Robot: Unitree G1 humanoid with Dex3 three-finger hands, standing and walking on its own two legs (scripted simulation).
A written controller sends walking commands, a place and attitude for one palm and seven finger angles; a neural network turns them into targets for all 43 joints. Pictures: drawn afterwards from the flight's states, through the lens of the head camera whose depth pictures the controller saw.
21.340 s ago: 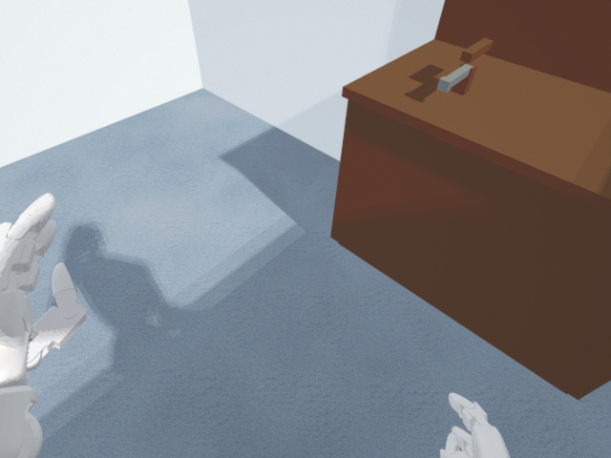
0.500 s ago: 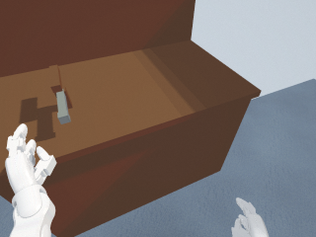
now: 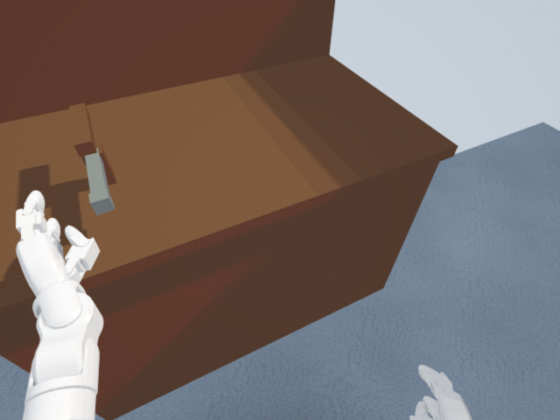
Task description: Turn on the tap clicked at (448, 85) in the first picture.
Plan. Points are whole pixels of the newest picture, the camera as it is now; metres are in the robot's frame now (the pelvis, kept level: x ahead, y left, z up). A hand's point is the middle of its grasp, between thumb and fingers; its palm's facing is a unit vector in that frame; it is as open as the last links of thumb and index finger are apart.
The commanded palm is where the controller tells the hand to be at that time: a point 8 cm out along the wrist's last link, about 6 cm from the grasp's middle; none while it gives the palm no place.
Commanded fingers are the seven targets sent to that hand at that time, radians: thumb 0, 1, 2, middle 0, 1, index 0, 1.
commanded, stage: reach beside the lever's end, fingers flat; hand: left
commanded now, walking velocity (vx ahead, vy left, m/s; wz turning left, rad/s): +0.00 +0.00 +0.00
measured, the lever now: (101, 202) +0.41 +0.33 +0.08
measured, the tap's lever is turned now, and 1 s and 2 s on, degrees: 0 0 8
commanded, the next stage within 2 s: push the lever round in 1.06 s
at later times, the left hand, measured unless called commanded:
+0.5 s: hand (84, 223) +0.36 +0.34 +0.09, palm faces +0.68 -0.73 -0.06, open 7.8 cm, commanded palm +0.32 +0.36 +0.08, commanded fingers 0.00 0.90 0.90 -0.15 -0.15 -0.15 -0.15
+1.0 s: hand (86, 225) +0.37 +0.35 +0.07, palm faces +0.67 -0.74 -0.05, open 7.8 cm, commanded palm +0.32 +0.37 +0.07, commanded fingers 0.00 0.90 0.90 -0.15 -0.15 -0.15 -0.15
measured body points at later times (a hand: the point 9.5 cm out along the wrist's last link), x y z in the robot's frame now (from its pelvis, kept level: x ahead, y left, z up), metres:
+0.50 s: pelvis -0.01 +0.00 -0.01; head +0.03 +0.01 +0.44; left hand +0.32 +0.37 +0.09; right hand +0.10 -0.26 -0.12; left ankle +0.05 +0.10 -0.71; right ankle -0.02 -0.09 -0.71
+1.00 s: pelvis +0.00 +0.02 -0.01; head +0.03 +0.03 +0.44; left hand +0.33 +0.38 +0.07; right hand +0.07 -0.25 -0.12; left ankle +0.05 +0.10 -0.71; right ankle -0.02 -0.09 -0.71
